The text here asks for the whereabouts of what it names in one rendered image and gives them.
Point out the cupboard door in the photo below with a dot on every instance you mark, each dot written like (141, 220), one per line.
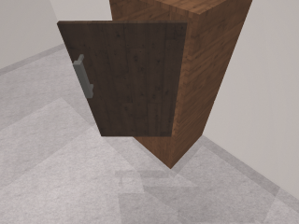
(134, 67)

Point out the handle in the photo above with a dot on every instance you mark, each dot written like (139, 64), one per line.
(82, 77)

